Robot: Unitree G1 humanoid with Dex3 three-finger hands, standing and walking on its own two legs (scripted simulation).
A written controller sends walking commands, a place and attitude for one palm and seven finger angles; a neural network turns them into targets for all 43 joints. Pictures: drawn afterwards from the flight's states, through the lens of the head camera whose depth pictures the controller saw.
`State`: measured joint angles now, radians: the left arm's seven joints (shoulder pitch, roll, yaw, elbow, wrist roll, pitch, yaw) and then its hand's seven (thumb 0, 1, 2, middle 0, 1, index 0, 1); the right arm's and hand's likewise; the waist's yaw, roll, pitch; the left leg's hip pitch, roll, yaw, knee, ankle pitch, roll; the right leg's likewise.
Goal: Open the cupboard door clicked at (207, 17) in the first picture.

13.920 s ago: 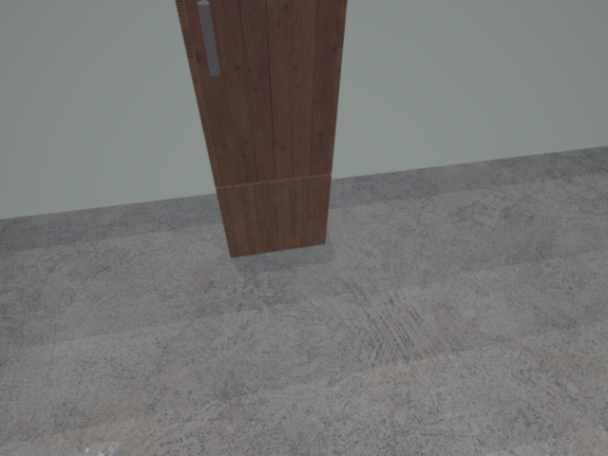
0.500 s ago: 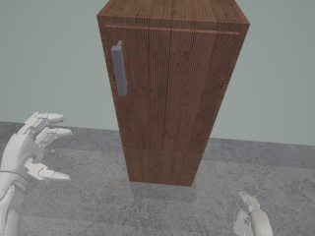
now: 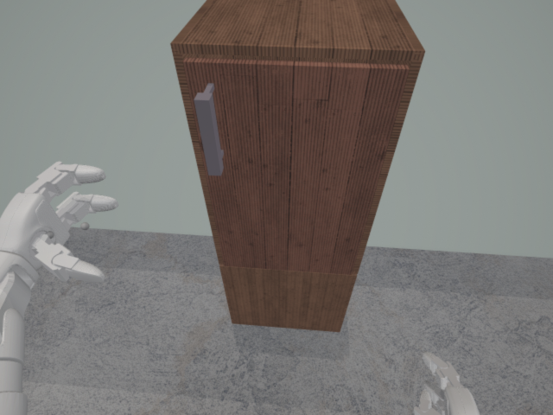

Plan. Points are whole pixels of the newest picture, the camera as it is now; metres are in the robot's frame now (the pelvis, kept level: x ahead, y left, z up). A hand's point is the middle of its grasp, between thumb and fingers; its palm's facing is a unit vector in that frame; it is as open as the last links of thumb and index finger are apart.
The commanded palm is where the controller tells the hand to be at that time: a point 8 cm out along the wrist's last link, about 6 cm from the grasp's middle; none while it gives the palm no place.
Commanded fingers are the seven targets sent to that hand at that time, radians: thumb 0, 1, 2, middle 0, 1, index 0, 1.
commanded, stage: raise the hand with hooked fingers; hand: left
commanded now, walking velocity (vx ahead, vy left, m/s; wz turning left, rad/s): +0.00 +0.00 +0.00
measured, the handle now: (213, 130) +0.55 +0.17 +0.14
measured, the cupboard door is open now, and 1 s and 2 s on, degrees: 0 0 0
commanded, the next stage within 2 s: move the hooked fingers beside the handle in 0.32 s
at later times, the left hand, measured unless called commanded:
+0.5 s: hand (102, 223) +0.30 +0.26 +0.16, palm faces +0.04 -1.00 -0.03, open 14.0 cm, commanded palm +0.28 +0.30 +0.16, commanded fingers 0.00 -0.50 0.30 -0.30 -1.20 -0.30 -1.20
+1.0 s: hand (130, 190) +0.37 +0.25 +0.16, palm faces +0.02 -1.00 -0.01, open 14.0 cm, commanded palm +0.35 +0.29 +0.15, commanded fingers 0.00 -0.50 0.30 -0.30 -1.20 -0.30 -1.20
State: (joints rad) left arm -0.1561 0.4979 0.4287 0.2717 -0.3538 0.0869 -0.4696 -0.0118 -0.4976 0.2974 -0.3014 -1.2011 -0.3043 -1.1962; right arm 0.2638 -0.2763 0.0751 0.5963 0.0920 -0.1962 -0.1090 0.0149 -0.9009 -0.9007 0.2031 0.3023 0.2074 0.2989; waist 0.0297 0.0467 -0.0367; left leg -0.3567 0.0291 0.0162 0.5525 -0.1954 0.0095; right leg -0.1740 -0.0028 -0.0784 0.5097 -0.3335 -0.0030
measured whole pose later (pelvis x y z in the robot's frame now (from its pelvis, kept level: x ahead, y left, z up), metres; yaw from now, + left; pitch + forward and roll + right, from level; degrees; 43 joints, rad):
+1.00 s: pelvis +0.01 -0.01 +0.00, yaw -1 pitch +2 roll -1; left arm -0.38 0.47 0.39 0.51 -0.29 0.02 -0.41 -0.01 -0.50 0.30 -0.30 -1.20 -0.30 -1.20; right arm 0.29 -0.28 0.05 0.62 0.09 -0.13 -0.11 0.01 -0.90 -0.90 0.20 0.30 0.21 0.30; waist 0.00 0.03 -0.05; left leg -0.39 0.04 0.03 0.58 -0.22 0.00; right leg -0.22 0.01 -0.06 0.55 -0.36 -0.01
